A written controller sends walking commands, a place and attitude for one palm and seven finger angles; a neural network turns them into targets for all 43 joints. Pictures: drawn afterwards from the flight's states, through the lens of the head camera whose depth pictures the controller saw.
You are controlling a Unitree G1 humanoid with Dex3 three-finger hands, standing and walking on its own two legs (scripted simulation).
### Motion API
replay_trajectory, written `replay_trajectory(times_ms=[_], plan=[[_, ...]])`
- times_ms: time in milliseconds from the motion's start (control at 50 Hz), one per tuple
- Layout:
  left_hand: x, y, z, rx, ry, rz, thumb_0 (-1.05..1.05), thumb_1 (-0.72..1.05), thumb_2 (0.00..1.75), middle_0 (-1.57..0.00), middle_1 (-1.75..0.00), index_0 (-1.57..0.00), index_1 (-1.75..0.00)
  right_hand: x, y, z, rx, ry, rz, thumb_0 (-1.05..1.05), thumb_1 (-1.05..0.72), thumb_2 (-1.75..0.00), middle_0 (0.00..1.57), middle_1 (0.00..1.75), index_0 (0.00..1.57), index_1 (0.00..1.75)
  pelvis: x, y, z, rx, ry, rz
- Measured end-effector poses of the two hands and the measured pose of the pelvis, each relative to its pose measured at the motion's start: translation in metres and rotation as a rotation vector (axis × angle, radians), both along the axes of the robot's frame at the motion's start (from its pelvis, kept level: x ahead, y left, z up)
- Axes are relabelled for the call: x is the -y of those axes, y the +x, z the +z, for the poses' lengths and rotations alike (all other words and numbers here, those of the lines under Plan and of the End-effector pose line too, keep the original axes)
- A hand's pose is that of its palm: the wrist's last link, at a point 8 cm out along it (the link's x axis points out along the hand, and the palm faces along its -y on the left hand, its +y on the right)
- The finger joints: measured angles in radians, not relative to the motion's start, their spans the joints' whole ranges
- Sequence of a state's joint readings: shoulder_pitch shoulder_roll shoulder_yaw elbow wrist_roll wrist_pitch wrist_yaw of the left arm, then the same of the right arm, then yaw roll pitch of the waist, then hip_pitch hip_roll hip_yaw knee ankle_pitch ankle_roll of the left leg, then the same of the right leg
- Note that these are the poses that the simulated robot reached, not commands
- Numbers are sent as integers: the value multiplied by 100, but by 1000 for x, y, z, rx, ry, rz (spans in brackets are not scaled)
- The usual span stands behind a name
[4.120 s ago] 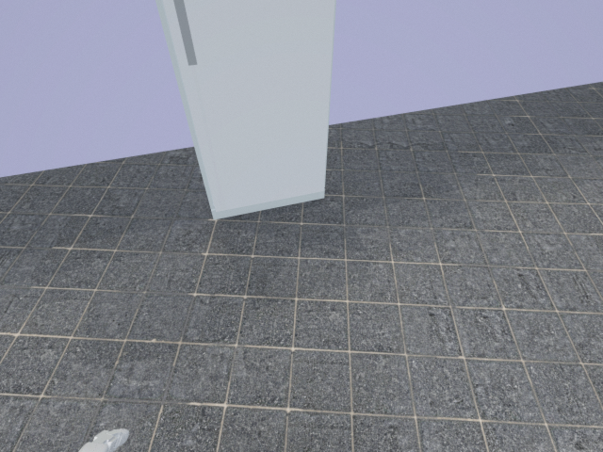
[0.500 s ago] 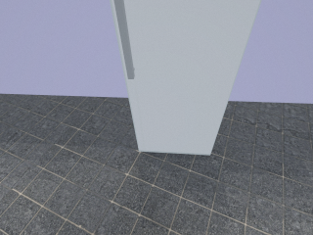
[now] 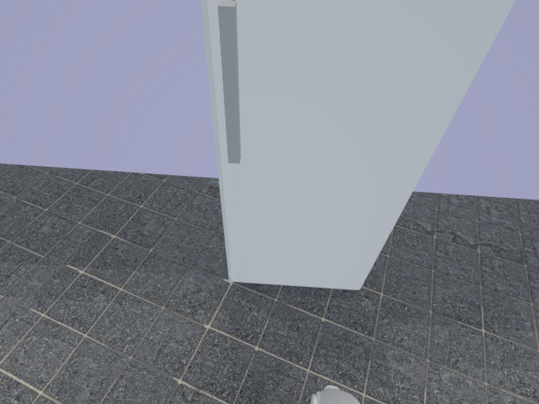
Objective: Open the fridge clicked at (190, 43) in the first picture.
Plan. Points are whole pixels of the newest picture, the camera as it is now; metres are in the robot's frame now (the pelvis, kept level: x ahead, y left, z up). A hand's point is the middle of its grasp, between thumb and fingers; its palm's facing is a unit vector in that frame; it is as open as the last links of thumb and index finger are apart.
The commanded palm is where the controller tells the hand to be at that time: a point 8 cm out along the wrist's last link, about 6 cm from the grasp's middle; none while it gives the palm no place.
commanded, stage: take the last steps up to it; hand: left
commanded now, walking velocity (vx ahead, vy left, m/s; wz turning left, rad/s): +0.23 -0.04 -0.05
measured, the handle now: (233, 90) +0.63 +0.12 +0.15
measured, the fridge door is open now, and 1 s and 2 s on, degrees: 0 0 0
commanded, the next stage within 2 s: come to a stop and stand still in 0.18 s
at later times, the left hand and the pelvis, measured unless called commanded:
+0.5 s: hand (191, 379) +0.20 +0.15 -0.19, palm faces +0.03 -0.98 -0.20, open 7.3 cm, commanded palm none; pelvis +0.14 -0.03 -0.01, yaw -1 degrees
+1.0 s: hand out of the picture +0.13 +0.11 -0.17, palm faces +0.00 -0.97 -0.26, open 7.4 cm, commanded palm none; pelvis +0.09 -0.07 -0.01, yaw -2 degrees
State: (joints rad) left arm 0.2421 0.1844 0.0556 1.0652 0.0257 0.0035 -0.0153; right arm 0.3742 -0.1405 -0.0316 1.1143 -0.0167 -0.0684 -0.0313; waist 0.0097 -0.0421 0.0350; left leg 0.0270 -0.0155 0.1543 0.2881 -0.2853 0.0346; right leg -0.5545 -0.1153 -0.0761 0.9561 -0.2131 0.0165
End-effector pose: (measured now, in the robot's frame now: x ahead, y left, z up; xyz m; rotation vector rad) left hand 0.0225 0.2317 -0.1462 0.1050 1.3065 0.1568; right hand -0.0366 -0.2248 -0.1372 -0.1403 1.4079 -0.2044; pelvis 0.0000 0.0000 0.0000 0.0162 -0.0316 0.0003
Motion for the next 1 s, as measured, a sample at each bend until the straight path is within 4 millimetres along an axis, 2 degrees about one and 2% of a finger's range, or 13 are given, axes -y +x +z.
replay_trajectory(times_ms=[80, 160, 200, 240, 320, 380, 440, 500, 600, 700, 780, 900, 1000], plan=[[8, 81, 5, 96, 22, -62, 1, 91, 90, -19, -30, -19, -30, -5, -16, -9, -114, 42, -57, 0, -92, -90, 20, 30, 20, 30, 9, 30, -6, 1, 7, -8], [25, 151, 4, 170, 48, -125, 1, 91, 90, -19, -30, -19, -30, -1, -14, -22, -204, 82, -109, 0, -91, -90, 20, 30, 20, 30, 25, 67, -19, 2, 5, -17], [33, 173, 0, 206, 60, -131, 1, 91, 90, -19, -30, -19, -30, 5, -4, -30, -231, 97, -118, 0, -91, -90, 20, 30, 20, 30, 34, 82, -27, 4, 2, -18], [41, 182, 0, 207, 55, -120, 0, 91, 90, -19, -30, -19, -30, 13, 17, -32, -219, 94, -114, 1, -91, -90, 20, 30, 20, 30, 39, 92, -26, 13, -13, -12], [52, 177, 2, 140, 38, -90, 0, 91, 90, -19, -30, -20, -30, 29, 82, -27, -113, 67, -75, 1, -91, -90, 20, 30, 20, 30, 41, 111, -15, 7, -28, -9], [45, 174, 5, 100, 59, -63, -1, 94, 89, -20, -30, -20, -30, 35, 133, -21, -17, 45, -41, 1, -91, -90, 20, 30, 19, 30, 41, 123, -9, -5, -33, -7], [40, 171, 1, 59, 54, -57, -1, 94, 89, -20, -30, -20, -30, 32, 176, -18, 58, 30, -12, 0, -91, -90, 20, 30, 19, 30, 36, 133, -8, -10, -38, -14], [33, 168, -9, 29, 32, -34, 0, 93, 89, -20, -30, -20, -30, 32, 202, -18, 94, -6, 6, 1, -93, -90, 20, 30, 19, 30, 26, 143, -14, -1, -53, -17], [24, 160, -14, -22, 15, -2, 0, 92, 89, -20, -30, -20, -30, 25, 229, -8, 133, -27, 36, 1, -94, -90, 20, 30, 20, 30, 19, 149, -11, 6, -22, -32], [21, 146, -6, -67, 35, -13, 1, 91, 90, -20, -30, -20, -30, 26, 244, -3, 172, -23, 50, 1, -93, -90, 20, 30, 20, 30, 21, 141, -6, -9, -22, -41], [25, 136, -1, -79, 65, -33, 1, 91, 90, -20, -30, -20, -30, 36, 241, -6, 202, -5, 35, 0, -92, -90, 20, 30, 20, 30, 32, 127, -6, -15, -19, -53], [46, 119, 5, -34, 117, -53, 1, 91, 90, -19, -30, -19, -30, 65, 210, -25, 193, 36, -4, 0, -91, -90, 20, 30, 20, 30, 58, 104, -14, 1, -6, -50], [70, 101, 14, -24, 97, -52, 1, 91, 90, -20, -30, -20, -30, 80, 173, -21, 121, 51, -21, 0, -91, -90, 20, 30, 20, 30, 71, 94, -5, -3, 8, -41]])
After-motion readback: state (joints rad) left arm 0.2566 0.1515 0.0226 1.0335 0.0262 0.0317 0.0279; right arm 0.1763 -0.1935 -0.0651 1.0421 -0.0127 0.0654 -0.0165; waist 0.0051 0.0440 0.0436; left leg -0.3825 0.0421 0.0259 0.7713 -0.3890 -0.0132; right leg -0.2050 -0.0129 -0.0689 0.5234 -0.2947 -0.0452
